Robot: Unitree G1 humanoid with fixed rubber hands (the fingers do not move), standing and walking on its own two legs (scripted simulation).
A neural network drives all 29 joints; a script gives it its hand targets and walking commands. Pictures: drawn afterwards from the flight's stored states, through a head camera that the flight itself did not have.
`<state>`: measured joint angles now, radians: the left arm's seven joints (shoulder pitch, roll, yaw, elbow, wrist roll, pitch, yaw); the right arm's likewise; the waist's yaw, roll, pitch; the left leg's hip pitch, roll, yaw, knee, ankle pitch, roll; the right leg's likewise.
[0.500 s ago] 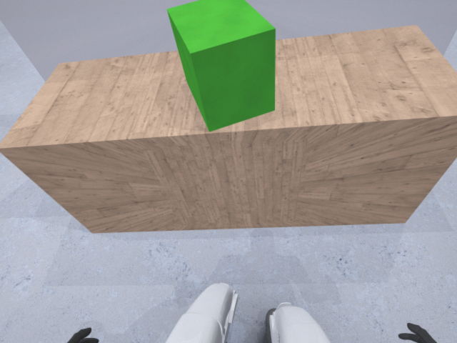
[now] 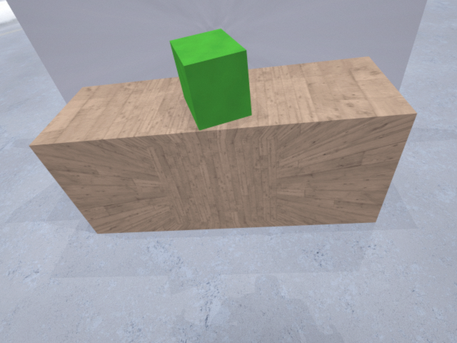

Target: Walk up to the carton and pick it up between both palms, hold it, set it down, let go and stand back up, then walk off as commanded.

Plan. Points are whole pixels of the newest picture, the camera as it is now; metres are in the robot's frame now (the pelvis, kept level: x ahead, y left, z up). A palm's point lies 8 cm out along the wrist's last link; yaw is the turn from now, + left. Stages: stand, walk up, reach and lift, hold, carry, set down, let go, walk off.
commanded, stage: walk off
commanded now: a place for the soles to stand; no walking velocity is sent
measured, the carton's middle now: (210, 77) +1.08 +0.09 +0.00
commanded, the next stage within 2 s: stand in 1.96 s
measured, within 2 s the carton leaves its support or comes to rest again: neither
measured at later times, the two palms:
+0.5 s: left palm out of the picture -0.08 +0.36 -0.08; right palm out of the picture +0.04 -0.28 -0.10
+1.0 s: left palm out of the picture +0.11 +0.42 -0.10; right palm out of the picture +0.07 -0.19 -0.07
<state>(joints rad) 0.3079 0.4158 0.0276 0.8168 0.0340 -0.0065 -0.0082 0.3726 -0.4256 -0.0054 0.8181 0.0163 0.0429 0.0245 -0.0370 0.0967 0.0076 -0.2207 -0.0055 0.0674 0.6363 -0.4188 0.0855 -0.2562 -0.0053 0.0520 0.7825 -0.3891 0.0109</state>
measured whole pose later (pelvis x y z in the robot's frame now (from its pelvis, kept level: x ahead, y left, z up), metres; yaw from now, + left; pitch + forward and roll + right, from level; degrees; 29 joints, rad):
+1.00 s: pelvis +0.05 +0.11 +0.02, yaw +2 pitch +0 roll -4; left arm 0.33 0.40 0.03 0.82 0.03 -0.05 0.00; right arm 0.34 -0.37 -0.02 0.80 0.02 -0.02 0.04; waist -0.08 0.02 0.06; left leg -0.13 -0.03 0.04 0.46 -0.33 0.10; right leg -0.41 0.01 0.05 0.89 -0.25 -0.01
